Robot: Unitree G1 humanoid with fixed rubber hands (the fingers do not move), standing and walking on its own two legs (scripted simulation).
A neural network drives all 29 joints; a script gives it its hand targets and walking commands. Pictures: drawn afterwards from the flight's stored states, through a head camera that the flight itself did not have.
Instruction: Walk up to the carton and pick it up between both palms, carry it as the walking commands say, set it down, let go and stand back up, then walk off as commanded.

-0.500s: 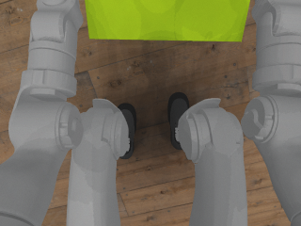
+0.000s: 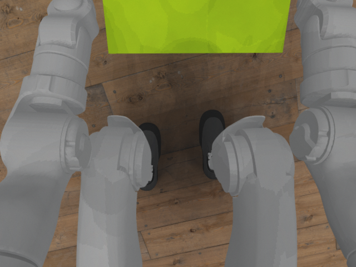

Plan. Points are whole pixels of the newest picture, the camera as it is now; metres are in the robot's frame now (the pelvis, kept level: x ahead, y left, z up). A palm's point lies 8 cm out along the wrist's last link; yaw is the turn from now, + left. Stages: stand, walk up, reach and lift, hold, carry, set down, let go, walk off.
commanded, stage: set down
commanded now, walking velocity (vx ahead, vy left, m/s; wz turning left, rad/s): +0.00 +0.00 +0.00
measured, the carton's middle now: out of the picture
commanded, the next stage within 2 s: none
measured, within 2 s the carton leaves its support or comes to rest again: neither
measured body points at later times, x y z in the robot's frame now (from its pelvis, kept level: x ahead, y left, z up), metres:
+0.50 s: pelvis +0.00 +0.00 -0.01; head +0.37 -0.01 +0.24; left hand +0.55 +0.15 -0.19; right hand +0.55 -0.22 -0.17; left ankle +0.12 +0.10 -0.34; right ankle +0.15 -0.10 -0.34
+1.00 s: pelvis +0.01 +0.00 -0.02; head +0.37 +0.00 +0.24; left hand +0.55 +0.15 -0.20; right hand +0.55 -0.23 -0.19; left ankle +0.12 +0.10 -0.34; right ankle +0.15 -0.10 -0.34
